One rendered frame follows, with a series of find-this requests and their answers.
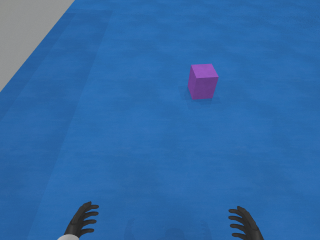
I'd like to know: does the robot right hand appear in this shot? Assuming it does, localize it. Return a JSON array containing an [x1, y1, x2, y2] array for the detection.
[[228, 206, 264, 240]]

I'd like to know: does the robot left hand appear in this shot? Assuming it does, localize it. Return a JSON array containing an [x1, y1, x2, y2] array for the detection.
[[64, 201, 99, 238]]

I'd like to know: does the carton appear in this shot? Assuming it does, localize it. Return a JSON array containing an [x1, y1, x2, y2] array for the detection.
[[187, 63, 219, 100]]

